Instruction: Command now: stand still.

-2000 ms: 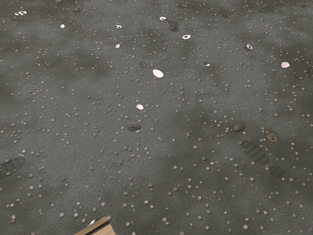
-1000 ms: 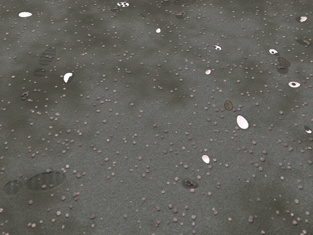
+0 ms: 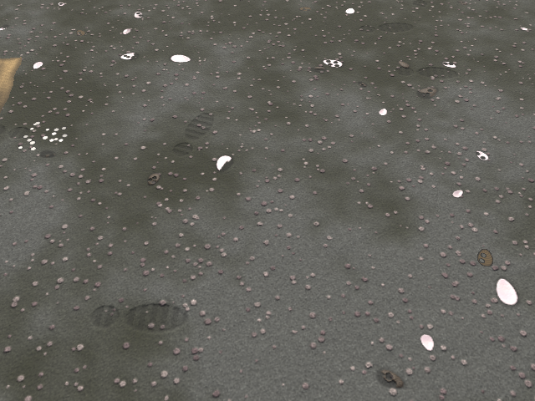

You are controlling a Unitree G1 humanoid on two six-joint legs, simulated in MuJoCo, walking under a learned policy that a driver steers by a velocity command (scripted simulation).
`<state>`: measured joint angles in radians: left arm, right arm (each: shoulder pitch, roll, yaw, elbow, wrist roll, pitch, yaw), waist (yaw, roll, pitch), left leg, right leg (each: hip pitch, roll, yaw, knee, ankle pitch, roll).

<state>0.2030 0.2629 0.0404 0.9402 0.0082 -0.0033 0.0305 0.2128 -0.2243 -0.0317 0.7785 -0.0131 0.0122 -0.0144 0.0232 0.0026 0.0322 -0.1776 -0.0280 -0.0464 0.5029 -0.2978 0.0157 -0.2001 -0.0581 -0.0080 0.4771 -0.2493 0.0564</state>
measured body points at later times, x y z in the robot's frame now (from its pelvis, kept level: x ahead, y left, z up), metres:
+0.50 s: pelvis +0.00 -0.01 +0.00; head +0.01 +0.00 +0.45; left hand +0.03 +0.26 -0.15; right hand +0.06 -0.26 -0.14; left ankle -0.02 +0.11 -0.74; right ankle +0.00 -0.15 -0.74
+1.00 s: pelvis +0.00 -0.01 +0.00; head +0.01 -0.01 +0.45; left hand +0.00 +0.23 -0.16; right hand +0.02 -0.25 -0.15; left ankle -0.02 +0.11 -0.74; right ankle +0.00 -0.15 -0.74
